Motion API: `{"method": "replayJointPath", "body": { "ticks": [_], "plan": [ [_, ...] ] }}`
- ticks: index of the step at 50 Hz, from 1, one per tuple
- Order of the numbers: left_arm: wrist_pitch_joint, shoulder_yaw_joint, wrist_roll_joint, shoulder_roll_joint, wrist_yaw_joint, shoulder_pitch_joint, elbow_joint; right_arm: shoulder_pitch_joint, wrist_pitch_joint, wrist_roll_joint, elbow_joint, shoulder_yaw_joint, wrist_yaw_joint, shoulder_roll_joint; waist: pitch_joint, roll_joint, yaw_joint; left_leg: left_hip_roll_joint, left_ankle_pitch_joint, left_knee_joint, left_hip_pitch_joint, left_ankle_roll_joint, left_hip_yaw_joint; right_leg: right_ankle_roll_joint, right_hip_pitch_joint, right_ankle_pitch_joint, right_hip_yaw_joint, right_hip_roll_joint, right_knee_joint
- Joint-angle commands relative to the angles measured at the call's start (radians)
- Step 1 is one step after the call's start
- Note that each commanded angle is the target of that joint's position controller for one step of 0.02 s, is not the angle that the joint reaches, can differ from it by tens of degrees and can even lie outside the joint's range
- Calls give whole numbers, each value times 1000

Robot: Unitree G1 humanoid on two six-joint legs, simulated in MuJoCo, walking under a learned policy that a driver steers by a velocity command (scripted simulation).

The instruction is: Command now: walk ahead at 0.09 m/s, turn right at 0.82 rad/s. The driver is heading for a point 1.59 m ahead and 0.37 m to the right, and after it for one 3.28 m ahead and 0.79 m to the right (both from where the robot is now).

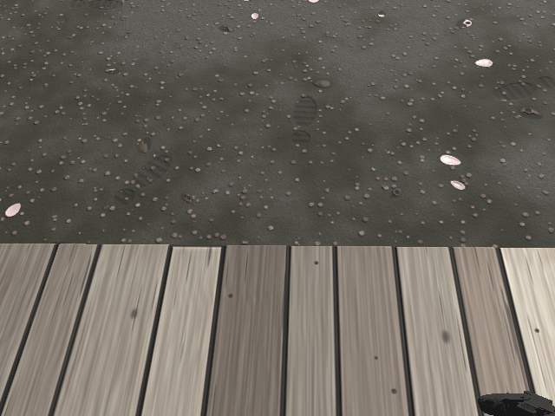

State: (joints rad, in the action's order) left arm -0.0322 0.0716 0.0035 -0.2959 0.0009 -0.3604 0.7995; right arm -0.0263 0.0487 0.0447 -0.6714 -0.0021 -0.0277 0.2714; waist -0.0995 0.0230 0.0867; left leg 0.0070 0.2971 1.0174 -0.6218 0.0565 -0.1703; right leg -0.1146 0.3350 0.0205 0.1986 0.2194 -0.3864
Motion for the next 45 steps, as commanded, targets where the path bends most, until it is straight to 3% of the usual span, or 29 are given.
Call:
{"method": "replayJointPath", "body": {
  "ticks": [1,4,8,11,14,15,16,17,18,19,20,22,24,29,33,35,37,38,40,41,42,43,44,45],
  "plan": [
    [-10,57,3,-187,-13,0,-79,-48,0,-8,32,41,-6,129,148,-139,-38,28,-46,-46,1,7,21,58,-146,306,393,-238,159],
    [-17,67,-1,-189,-16,-24,-73,-6,-21,-16,31,39,-9,130,133,-152,-8,41,-34,-123,-27,-5,1,42,-234,293,441,-240,139],
    [-19,74,-10,-199,-13,-14,-77,12,-43,-28,29,36,-9,134,131,-164,-3,75,17,-233,34,-31,-5,5,-263,164,488,-235,86],
    [-21,76,-19,-214,-5,33,-92,-13,-55,-39,21,37,-13,146,133,-169,-23,105,40,-347,169,-47,-3,-7,-204,83,528,-224,60],
    [-17,71,-17,-210,5,106,-111,-89,-64,-45,4,45,-31,173,121,-171,-76,99,-23,-599,415,-53,-7,54,-64,222,557,-170,58],
    [-10,64,-10,-189,5,89,-103,-90,-68,-44,1,51,-42,191,128,-99,-76,41,-90,-728,530,-63,-32,100,8,448,499,-107,5],
    [-6,54,-2,-150,2,16,-99,-114,-62,-45,22,65,-48,252,230,44,-62,-154,168,-801,673,-111,-212,137,91,662,347,-32,-177],
    [-3,50,-4,-134,3,10,-124,-78,-56,-22,47,76,-43,338,236,227,-65,-378,394,-888,679,-201,-474,148,249,622,83,67,-480],
    [1,62,-43,-238,7,91,-127,-59,-50,-9,29,76,-35,293,155,127,-75,-356,413,-906,567,-218,-438,147,317,448,33,-49,-582],
    [-2,61,-51,-235,23,112,-133,-48,-48,-14,26,66,-30,246,127,120,-66,-300,390,-883,517,-198,-335,137,310,361,16,-87,-639],
    [-7,55,-51,-217,38,91,-123,-35,-50,-17,29,59,-23,225,111,112,-56,-249,352,-877,502,-174,-238,137,328,306,-11,-100,-712],
    [-18,43,-46,-194,63,70,-114,-61,-55,-19,35,51,-18,213,78,122,-63,-209,334,-891,496,-153,-129,139,392,254,-73,-135,-824],
    [-19,33,-39,-178,75,124,-138,-135,-71,-16,17,54,-3,218,48,104,-92,-211,321,-899,523,-144,-76,141,468,211,-98,-175,-853],
    [4,14,-38,-134,76,189,-141,-292,-119,-11,-40,65,26,213,23,90,-134,-231,298,-924,563,-154,-52,150,512,101,-55,-198,-758],
    [26,5,-44,-123,70,277,-150,-383,-134,-25,-89,68,33,198,-9,77,-156,-251,251,-946,624,-215,-55,145,546,102,-33,-195,-589],
    [36,-10,-54,-113,77,340,-165,-401,-134,-37,-109,65,37,182,-12,88,-150,-237,194,-953,622,-240,-45,147,496,97,-154,-259,-447],
    [52,-32,-44,-78,83,447,-196,-448,-135,-30,-128,61,38,161,-32,102,-190,-227,108,-955,560,-257,-43,146,381,129,-218,-267,-313],
    [59,-39,-36,-69,84,471,-207,-460,-135,-24,-138,64,36,170,-37,105,-193,-232,62,-946,545,-264,-44,138,321,163,-225,-257,-258],
    [72,-43,-31,-76,74,436,-208,-460,-126,-25,-158,78,34,210,-34,121,-157,-252,-105,-902,506,-280,-52,107,165,253,-248,-219,-164],
    [81,-36,-29,-92,60,348,-187,-446,-124,-32,-164,81,34,220,-2,119,-105,-258,-291,-835,467,-277,-43,89,15,255,-251,-195,-123],
    [94,-20,-33,-119,38,162,-128,-412,-130,-43,-164,78,36,210,91,69,-1,-212,-514,-636,387,-254,26,71,-258,190,-242,-179,-76],
    [104,9,-53,-192,11,-60,-68,-380,-145,-52,-143,73,44,193,253,-12,108,-123,-450,-331,200,-225,95,46,-597,276,-137,-285,-83],
    [105,39,-77,-313,-9,-202,-65,-391,-156,-67,-79,41,51,48,432,-271,130,1,125,52,-105,-185,163,0,-875,780,318,-640,26],
    [100,34,-66,-293,-15,-149,-81,-357,-145,-70,-70,58,43,104,415,-213,110,22,155,215,-172,-201,79,-20,-715,889,555,-687,154]
  ]
}}
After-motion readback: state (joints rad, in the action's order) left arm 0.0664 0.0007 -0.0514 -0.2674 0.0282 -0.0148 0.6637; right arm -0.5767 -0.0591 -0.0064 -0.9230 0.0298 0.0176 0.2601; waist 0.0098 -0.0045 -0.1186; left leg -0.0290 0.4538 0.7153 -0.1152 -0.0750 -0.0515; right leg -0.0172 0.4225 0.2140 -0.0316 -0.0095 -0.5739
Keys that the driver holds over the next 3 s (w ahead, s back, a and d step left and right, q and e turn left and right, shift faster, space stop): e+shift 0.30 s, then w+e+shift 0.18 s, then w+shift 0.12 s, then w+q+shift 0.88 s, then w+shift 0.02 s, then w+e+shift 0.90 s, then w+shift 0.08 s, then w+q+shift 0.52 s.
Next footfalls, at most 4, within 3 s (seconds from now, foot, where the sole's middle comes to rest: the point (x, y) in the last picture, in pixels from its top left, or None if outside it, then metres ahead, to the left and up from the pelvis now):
0.32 left None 0.17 0.14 -0.77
0.86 right None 0.25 -0.21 -0.77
1.32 left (403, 298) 0.73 -0.19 -0.77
1.86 right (425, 185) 1.23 -0.31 -0.93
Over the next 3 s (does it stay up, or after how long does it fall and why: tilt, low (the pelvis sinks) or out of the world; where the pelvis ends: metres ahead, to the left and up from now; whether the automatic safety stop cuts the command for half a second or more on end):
stays up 2.13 -0.58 -0.18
